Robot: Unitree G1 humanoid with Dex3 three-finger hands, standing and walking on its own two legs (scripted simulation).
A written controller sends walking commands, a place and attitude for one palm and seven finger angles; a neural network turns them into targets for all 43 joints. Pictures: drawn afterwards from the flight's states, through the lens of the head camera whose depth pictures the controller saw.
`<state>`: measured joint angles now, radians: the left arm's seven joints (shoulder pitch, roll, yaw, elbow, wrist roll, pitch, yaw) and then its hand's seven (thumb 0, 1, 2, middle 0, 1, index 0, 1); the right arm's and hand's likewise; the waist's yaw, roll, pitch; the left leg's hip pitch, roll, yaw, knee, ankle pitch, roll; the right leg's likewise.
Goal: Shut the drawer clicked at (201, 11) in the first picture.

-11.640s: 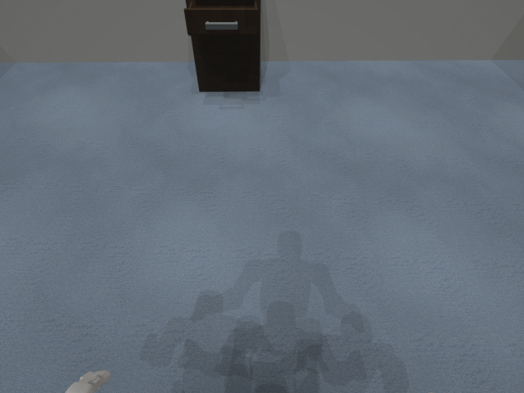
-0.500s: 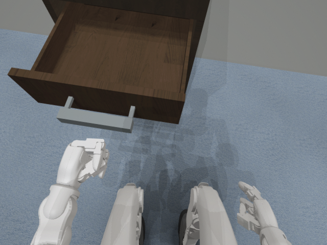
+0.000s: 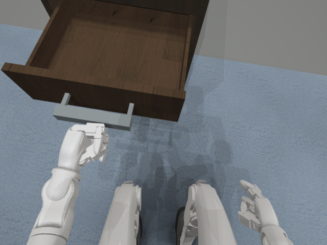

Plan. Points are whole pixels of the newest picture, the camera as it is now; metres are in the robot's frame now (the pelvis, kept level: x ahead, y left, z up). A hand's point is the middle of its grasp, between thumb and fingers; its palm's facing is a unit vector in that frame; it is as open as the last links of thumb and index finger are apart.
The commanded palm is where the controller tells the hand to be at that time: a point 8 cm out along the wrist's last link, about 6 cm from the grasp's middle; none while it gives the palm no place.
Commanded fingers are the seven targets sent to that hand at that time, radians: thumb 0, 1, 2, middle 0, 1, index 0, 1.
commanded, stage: push the drawer shut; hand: left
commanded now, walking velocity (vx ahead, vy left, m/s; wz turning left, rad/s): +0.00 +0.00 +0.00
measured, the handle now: (96, 109) +0.41 +0.18 +0.01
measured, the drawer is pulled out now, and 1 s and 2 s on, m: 0.25 0.13 0.02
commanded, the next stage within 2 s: none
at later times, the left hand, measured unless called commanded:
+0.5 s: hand (110, 130) +0.37 +0.14 +0.00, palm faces -0.16 -0.98 -0.07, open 2.8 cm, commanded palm +0.39 +0.18 +0.01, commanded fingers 0.00 0.90 0.90 -1.40 -1.60 -1.40 -1.60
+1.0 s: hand (117, 101) +0.44 +0.13 +0.00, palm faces -0.14 -0.99 -0.07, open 2.8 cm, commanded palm +0.45 +0.17 +0.01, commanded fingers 0.00 0.90 0.90 -1.40 -1.60 -1.40 -1.60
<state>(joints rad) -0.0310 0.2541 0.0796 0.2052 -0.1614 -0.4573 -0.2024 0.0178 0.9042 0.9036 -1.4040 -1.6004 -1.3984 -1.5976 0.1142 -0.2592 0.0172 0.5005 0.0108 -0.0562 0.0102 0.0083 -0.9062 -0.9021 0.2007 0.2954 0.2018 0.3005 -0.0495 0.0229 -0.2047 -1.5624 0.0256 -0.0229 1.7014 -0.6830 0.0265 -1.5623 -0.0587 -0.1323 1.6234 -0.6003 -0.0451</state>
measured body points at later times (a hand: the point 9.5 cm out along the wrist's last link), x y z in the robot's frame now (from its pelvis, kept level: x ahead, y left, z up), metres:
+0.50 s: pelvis -0.02 +0.00 +0.00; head +0.15 +0.03 +0.42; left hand +0.37 +0.20 +0.00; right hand +0.16 -0.25 -0.11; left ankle +0.04 +0.10 -0.52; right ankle +0.07 -0.11 -0.52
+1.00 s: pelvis -0.02 +0.01 +0.00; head +0.16 +0.03 +0.41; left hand +0.44 +0.19 +0.00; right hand +0.09 -0.26 -0.12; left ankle +0.04 +0.10 -0.52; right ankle +0.07 -0.11 -0.52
